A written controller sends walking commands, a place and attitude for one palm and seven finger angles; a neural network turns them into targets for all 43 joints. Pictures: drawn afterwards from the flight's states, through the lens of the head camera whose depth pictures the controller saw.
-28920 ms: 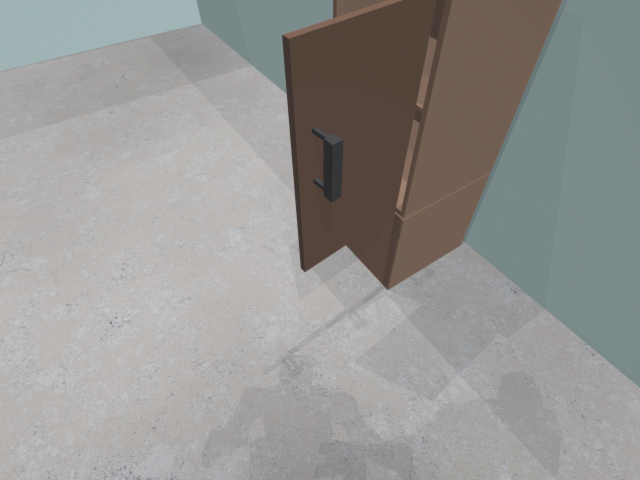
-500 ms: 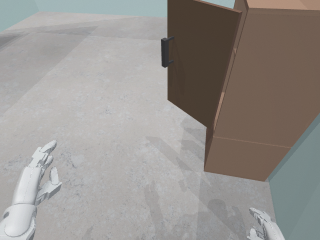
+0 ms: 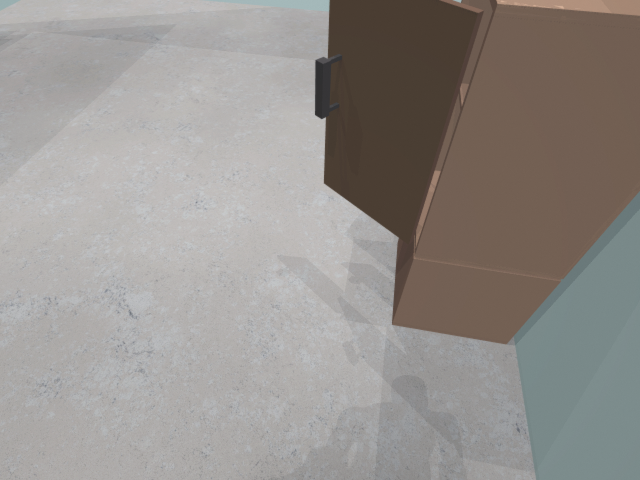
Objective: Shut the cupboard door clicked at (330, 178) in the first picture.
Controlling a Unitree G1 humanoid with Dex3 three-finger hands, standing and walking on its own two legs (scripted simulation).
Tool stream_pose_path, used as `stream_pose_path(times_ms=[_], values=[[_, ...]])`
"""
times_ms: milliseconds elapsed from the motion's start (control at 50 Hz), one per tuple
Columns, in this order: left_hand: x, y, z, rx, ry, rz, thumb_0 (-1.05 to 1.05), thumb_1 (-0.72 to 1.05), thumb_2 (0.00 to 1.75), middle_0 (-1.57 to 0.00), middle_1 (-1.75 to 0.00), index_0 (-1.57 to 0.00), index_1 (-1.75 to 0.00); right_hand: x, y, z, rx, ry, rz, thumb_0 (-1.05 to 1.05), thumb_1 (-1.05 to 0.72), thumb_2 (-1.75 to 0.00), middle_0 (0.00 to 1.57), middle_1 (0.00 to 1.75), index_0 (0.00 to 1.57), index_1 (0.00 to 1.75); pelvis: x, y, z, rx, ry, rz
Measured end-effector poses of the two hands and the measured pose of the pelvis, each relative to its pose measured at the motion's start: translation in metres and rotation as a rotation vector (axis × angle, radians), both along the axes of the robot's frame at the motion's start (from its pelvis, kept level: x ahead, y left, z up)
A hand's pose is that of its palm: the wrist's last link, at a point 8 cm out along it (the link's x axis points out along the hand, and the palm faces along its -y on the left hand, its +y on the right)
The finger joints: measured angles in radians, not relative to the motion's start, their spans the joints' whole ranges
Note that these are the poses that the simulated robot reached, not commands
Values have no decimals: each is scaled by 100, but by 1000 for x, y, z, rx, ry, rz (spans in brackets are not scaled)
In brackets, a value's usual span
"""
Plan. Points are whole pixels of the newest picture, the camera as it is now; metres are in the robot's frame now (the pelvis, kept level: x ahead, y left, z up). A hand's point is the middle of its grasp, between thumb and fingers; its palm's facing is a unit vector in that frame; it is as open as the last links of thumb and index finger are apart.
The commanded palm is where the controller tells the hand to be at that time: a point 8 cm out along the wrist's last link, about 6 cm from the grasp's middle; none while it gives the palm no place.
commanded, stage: let the arm hang, fingers relaxed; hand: left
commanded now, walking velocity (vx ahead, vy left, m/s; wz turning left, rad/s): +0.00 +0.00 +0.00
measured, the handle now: (329, 86) +0.96 +0.03 +0.00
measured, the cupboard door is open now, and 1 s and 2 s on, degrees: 53 53 53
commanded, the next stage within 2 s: look to check the result in 0.50 s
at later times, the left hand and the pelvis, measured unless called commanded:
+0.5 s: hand out of the picture +0.08 +0.22 -0.16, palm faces +0.00 -0.96 -0.26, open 7.4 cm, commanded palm none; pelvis +0.02 +0.01 +0.00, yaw +0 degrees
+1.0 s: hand out of the picture +0.10 +0.24 -0.15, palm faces +0.00 -0.94 -0.33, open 7.4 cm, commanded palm none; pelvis +0.04 +0.00 +0.01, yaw +1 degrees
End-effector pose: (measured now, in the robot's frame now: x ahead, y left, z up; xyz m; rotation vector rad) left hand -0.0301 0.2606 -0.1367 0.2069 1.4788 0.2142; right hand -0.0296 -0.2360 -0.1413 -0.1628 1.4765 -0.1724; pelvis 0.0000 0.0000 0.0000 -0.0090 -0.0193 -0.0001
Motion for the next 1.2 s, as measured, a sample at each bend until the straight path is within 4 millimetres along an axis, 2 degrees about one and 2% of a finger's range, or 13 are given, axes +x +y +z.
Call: stream_pose_path(times_ms=[60, 140, 320, 440, 560, 820, 1060, 1200], values=[[6, 6, 2, 14, -14, -5, 0, 92, 90, -20, -30, -20, -29, 1, 3, -2, 5, -10, -8, 1, -91, -90, 20, 30, 20, 30, 1, 3, 0, 2, -2, -4], [26, 9, 3, 17, -61, -20, 0, 91, 90, -20, -30, -20, -29, 12, 4, -3, 2, -43, -8, 1, -91, -90, 20, 30, 20, 30, 3, 5, 1, 5, -6, -8], [80, 4, 4, -7, -187, -64, 0, 91, 90, -20, -30, -20, -29, 54, -5, 3, -27, -147, 16, 0, -91, -90, 20, 30, 20, 30, 9, 8, 2, 9, -8, -11], [102, 4, 7, -9, -230, -80, 0, 91, 90, -20, -30, -20, -30, 79, -15, 10, -51, -191, 36, 0, -91, -90, 20, 30, 20, 30, 15, 8, 3, 9, -7, -7], [111, 11, 11, 11, -230, -83, 0, 91, 90, -20, -30, -20, -30, 97, -27, 15, -75, -208, 55, 0, -91, -90, 20, 30, 20, 30, 21, 6, 5, 8, -6, -3], [114, 29, 19, 67, -188, -75, 0, 91, 90, -20, -30, -20, -30, 122, -48, 20, -104, -194, 89, 0, -91, -90, 20, 30, 20, 30, 35, 0, 6, 6, 3, 8], [134, 25, 21, 69, -210, -81, 0, 91, 90, -20, -30, -20, -30, 145, -54, 22, -109, -214, 103, 0, -91, -90, 20, 30, 20, 30, 47, -5, 7, 5, 6, 12], [147, 19, 21, 62, -231, -87, 0, 91, 90, -20, -30, -20, -30, 151, -55, 22, -105, -220, 106, 0, -91, -90, 20, 30, 20, 30, 52, -7, 7, 5, 9, 14]])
